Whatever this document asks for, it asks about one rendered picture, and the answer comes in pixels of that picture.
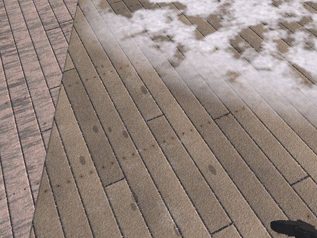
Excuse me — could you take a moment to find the robot right hand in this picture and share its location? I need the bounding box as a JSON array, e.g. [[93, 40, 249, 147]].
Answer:
[[270, 219, 317, 238]]

